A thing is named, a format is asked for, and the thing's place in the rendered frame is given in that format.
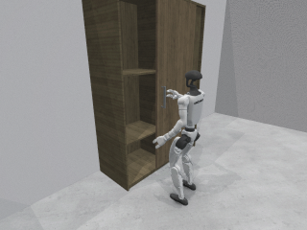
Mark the robot head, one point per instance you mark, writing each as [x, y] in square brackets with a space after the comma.
[193, 75]

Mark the robot left upper arm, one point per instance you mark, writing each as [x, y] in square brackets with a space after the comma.
[182, 103]

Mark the handle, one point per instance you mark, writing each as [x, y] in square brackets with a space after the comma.
[164, 96]

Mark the robot left forearm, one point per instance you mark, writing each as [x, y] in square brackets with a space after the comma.
[174, 131]

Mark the robot right hand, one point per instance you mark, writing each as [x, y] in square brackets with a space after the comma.
[175, 93]

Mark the robot left hand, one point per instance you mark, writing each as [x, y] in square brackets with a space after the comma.
[160, 140]

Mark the wardrobe door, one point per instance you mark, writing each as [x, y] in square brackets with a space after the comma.
[197, 41]
[175, 22]

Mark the right robot foot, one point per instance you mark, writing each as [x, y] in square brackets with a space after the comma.
[192, 186]

